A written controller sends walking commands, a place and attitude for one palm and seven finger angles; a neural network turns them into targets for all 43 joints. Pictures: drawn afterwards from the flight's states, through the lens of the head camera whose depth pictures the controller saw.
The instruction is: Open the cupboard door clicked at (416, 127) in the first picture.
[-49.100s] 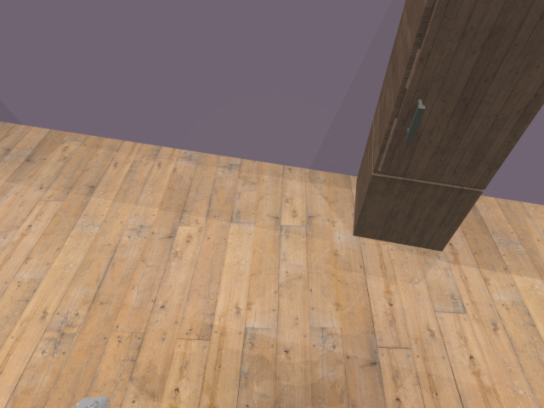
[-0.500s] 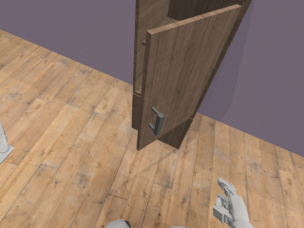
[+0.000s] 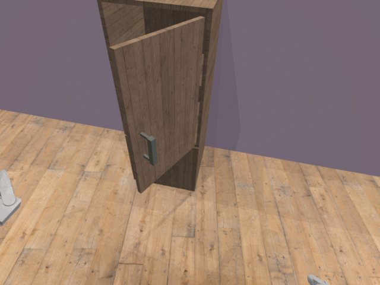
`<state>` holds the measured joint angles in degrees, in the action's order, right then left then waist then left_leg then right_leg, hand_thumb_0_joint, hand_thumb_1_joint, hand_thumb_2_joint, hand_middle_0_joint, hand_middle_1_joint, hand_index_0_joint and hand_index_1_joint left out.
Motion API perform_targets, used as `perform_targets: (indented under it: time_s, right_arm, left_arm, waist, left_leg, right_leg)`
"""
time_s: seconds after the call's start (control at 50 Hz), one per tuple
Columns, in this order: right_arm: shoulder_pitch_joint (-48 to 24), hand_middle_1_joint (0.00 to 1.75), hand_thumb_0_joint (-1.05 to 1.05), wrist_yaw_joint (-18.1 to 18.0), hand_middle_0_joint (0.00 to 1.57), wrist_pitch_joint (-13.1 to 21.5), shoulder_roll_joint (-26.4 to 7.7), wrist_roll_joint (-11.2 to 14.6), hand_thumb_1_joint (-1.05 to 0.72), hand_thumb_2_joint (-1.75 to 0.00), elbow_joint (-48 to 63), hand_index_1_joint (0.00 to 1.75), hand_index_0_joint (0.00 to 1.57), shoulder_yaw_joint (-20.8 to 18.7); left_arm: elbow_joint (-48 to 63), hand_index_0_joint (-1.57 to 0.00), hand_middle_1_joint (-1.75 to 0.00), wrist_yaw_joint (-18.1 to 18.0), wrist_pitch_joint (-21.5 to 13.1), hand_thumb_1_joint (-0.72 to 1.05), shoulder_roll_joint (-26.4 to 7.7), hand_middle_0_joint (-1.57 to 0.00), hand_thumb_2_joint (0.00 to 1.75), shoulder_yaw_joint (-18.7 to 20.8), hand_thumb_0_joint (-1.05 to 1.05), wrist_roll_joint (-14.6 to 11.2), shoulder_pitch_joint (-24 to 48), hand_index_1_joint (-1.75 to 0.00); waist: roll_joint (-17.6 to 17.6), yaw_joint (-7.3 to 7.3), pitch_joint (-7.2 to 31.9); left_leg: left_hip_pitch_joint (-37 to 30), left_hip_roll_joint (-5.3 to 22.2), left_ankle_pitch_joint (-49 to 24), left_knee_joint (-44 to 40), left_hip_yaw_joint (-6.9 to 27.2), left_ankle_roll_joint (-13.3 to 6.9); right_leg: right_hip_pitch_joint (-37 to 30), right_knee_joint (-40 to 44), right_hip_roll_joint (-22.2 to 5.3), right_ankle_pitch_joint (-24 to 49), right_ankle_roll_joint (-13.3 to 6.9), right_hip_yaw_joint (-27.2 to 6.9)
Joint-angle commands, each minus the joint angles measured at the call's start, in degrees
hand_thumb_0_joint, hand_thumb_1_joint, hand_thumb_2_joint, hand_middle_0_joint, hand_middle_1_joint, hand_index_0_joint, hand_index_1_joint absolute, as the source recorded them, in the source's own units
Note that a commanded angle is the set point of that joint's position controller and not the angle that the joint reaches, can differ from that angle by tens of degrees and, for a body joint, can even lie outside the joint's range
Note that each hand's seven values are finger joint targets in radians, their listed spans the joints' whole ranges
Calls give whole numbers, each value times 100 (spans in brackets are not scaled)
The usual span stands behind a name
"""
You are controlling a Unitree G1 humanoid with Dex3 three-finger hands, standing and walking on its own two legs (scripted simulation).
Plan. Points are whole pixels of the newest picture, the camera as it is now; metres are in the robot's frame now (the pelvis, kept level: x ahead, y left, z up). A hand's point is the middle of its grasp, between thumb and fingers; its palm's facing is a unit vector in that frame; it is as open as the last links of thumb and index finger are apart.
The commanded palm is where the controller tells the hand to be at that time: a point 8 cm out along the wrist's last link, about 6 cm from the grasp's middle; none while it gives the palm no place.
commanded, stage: stop stepping back and stand still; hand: left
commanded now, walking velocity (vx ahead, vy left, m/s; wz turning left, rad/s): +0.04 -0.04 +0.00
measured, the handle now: (148, 148) +0.57 +0.15 -0.09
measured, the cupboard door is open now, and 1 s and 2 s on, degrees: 63 63 63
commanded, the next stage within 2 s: let the arm hang, fingers relaxed in 0.64 s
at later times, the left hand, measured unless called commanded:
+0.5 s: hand (3, 248) +0.14 +0.25 +0.17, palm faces +0.39 -0.80 -0.44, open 7.4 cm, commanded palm +0.08 +0.29 +0.19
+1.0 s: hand out of the picture +0.03 +0.19 -0.15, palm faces -0.05 -0.97 -0.23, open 7.4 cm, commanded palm none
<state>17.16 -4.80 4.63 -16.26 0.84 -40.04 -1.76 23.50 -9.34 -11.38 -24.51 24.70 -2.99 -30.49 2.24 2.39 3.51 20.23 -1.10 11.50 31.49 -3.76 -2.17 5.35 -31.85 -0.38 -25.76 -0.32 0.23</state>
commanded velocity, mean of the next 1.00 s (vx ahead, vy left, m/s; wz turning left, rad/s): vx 0.00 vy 0.00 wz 0.00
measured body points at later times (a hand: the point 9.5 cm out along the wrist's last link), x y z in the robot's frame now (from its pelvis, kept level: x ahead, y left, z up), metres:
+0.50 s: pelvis -0.07 -0.01 +0.01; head -0.07 +0.00 +0.46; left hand +0.11 +0.29 +0.19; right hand +0.10 -0.22 -0.07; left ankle +0.01 +0.10 -0.73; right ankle -0.10 -0.11 -0.73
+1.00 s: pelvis -0.07 +0.00 +0.00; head -0.07 +0.00 +0.45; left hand +0.03 +0.25 -0.13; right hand +0.03 -0.28 -0.12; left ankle +0.01 +0.10 -0.73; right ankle -0.10 -0.11 -0.73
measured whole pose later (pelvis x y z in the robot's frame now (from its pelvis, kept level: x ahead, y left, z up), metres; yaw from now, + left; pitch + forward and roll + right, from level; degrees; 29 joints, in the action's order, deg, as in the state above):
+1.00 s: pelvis -0.07 +0.00 +0.00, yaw +0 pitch -1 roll -1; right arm 8.4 0.2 0.1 -16.7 -1.4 -53.5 0.4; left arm -47.7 0.5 2.9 -13.8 -0.3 1.3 -13.0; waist -0.1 2.0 -1.4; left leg 20.2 -1.1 8.3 29.7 0.9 -1.2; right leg 10.6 -31.0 1.0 -19.3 -1.2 2.4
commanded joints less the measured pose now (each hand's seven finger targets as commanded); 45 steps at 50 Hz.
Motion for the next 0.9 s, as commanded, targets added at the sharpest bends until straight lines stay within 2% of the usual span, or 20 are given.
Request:
perform_targets:
  time_s: [0.0, 0.04, 0.08, 0.12, 0.14, 0.18, 0.22, 0.26, 0.28, 0.32, 0.4, 0.52, 0.62, 0.7, 0.72, 0.74, 0.76, 0.82, 0.84, 0.88]
  right_arm:
    - [-958, 30, 0, 19, 20, 546, -401, -77, -90, -90, 1190, 30, 20, -57]
    - [-1063, 30, 0, 9, 20, 565, -385, -106, -90, -90, 1270, 30, 20, -43]
    - [-1000, 30, 0, 6, 20, 514, -339, -116, -90, -90, 1319, 30, 20, -106]
    - [-866, 30, 0, 29, 20, 422, -258, -107, -90, -90, 1238, 30, 20, -142]
    - [-766, 30, 0, 40, 20, 390, -252, -105, -90, -90, 1127, 30, 20, -134]
    - [-718, 30, 0, 34, 20, 456, -243, -104, -90, -90, 1056, 30, 20, -65]
    - [-740, 30, 0, -47, 20, 549, -274, -86, -90, -90, 1009, 30, 20, -21]
    - [-824, 30, 0, -96, 20, 636, -401, -62, -90, -90, 1094, 30, 20, -57]
    - [-852, 30, 0, -101, 20, 668, -326, -110, -90, -90, 1046, 30, 20, 23]
    - [-900, 30, 0, -99, 20, 726, -292, -103, -90, -90, 1095, 30, 20, 51]
    - [-1026, 30, 0, -69, 20, 765, -220, -138, -90, -90, 1203, 30, 20, 96]
    - [-977, 30, 0, -20, 20, 568, -184, -139, -90, -90, 1134, 30, 20, 19]
    - [-1024, 30, 0, -94, 20, 539, -247, -107, -90, -90, 1142, 30, 20, 20]
    - [-1051, 30, 0, -106, 20, 614, -246, -100, -90, -90, 1206, 30, 20, 46]
    - [-1315, 30, 0, 441, 20, 658, -1333, -82, -90, -90, -288, 30, 20, -255]
    - [-919, 30, 0, 445, 20, 236, -1052, -45, -90, -90, -272, 30, 20, -249]
    - [-886, 30, 0, 431, 20, 122, -978, -106, -90, -90, -254, 30, 20, -195]
    - [-979, 30, 0, 436, 20, -73, -1035, -195, -90, -90, -351, 30, 20, -123]
    - [-1007, 30, 0, 448, 20, -122, -1088, -209, -90, -90, -445, 30, 20, -123]
    - [-1055, 30, 0, 456, 20, -240, -1072, -229, -90, -90, -650, 30, 20, -84]
  left_arm:
    - [1739, -20, -30, -42, -500, 90, -1130, -20, 90, 642, 0, 35, 45, -30]
    - [1828, -20, -30, -64, -493, 90, -1152, -20, 90, 825, 0, 36, -80, -30]
    - [1708, -20, -30, -67, -505, 90, -1295, -20, 90, 1045, 0, 7, -353, -30]
    - [1572, -20, -30, -43, -513, 90, -1130, -20, 90, 931, 0, -41, -440, -30]
    - [1521, -20, -30, -75, -503, 90, -1089, -20, 90, 899, 0, -19, -275, -30]
    - [1323, -20, -30, -89, -488, 90, -928, -20, 90, 658, 0, 28, 255, -30]
    - [914, -20, -30, -54, -477, 90, -871, -20, 90, 541, 0, 73, 479, -30]
    - [844, -20, -30, -4, -466, 90, -790, -20, 90, 387, 0, 88, 602, -30]
    - [839, -20, -30, 25, -445, 90, -877, -20, 90, 423, 0, 77, 548, -30]
    - [1280, -20, -30, 49, -459, 90, -845, -20, 90, 345, 0, 71, 683, -30]
    - [1595, -20, -30, 10, -378, 90, -846, -20, 90, 470, 0, 91, 211, -30]
    - [1326, -20, -30, -22, -311, 90, -853, -20, 90, 570, 0, -1, -85, -30]
    - [1211, -20, -30, -2, -294, 90, -844, -20, 90, 403, 0, 24, 458, -30]
    - [1392, -20, -30, 14, -324, 90, -857, -20, 90, 357, 0, 51, 463, -30]
    - [-3314, -20, -30, 825, 565, 90, 249, -20, 90, -1825, 0, 539, 636, -30]
    - [-3528, -20, -30, 934, 979, 90, 215, -20, 90, -1675, 0, 471, 530, -30]
    - [-3688, -20, -30, 953, 1038, 90, 293, -20, 90, -1775, 0, 480, 684, -30]
    - [-4591, -20, -30, 961, 1013, 90, 6, -20, 90, -1878, 0, 521, 1260, -30]
    - [-4952, -20, -30, 958, 1008, 90, -93, -20, 90, -1912, 0, 505, 1467, -30]
    - [-5677, -20, -30, 921, 1048, 90, -166, -20, 90, -2021, 0, 474, 1761, -30]
  waist:
    - [-1294, -200, 129]
    - [-1288, -220, -325]
    - [-663, -179, -302]
    - [240, -117, -430]
    - [318, -105, -490]
    - [108, -33, -446]
    - [-407, -64, -589]
    - [-571, -183, -410]
    - [-887, -171, -226]
    - [-992, -208, 55]
    - [-808, -251, 52]
    - [-238, -162, -67]
    - [-721, -158, -245]
    - [-763, -212, -132]
    - [-901, -95, -423]
    - [-650, -227, 43]
    - [-402, -265, 193]
    - [686, -269, 147]
    - [784, -240, 116]
    - [341, -197, -79]
  left_leg:
    - [-590, 1100, -818, -1144, 1456, -345]
    - [560, 916, 1634, -1776, 1284, -160]
    - [350, 429, 1468, -959, 752, 134]
    - [-357, 133, 507, 886, 417, 330]
    - [-192, 179, 333, 1358, 473, 317]
    - [-266, 311, 299, 782, 541, 240]
    - [-787, 394, -377, -525, 678, 140]
    - [-1091, 691, -1167, -750, 1021, -32]
    - [-1035, 768, -1101, -988, 1189, -50]
    - [-830, 970, -363, -1509, 1552, -103]
    - [-229, 750, 1179, -1807, 1240, -51]
    - [-966, 272, 34, -268, 599, 207]
    - [-1193, 441, -376, -846, 757, 152]
    - [-1045, 525, -209, -1238, 926, 98]
    - [-142, 766, -1651, -363, 1327, -45]
    - [-495, 793, -1954, -305, 1121, -57]
    - [-348, 871, -1553, -283, 1259, -138]
    - [-218, 701, -1133, -223, 1364, -160]
    - [-323, 626, -1129, -192, 1303, -123]
    - [-489, 574, -1092, -338, 1259, -62]
  right_leg:
    - [744, 7, 70, 325, 134, 132]
    - [215, 492, 61, 160, -49, 208]
    - [596, 1289, -168, -332, -251, -199]
    - [1905, 2242, -1162, -1136, -774, -1553]
    - [1918, 2249, -1450, -669, -936, -1725]
    - [1511, 1719, -1244, 580, -718, -1138]
    - [1414, 1184, -460, 1037, -219, -484]
    - [1222, 967, -8, 1585, 27, -332]
    - [1075, 787, 13, 1487, 89, -124]
    - [617, 491, 180, 963, 133, 0]
    - [141, 940, 87, 811, 53, -38]
    - [1282, 1994, -499, 555, -259, -771]
    - [1229, 1609, -94, 1033, -17, -275]
    - [813, 1480, 27, 1124, 60, -107]
    - [1163, 392, -297, 1800, -115, 69]
    - [969, 483, -347, 1633, -123, -160]
    - [981, 433, -305, 1172, -169, -152]
    - [786, 641, -419, 1284, -311, -382]
    - [852, 696, -521, 1399, -383, -470]
    - [964, 772, -565, 1345, -432, -519]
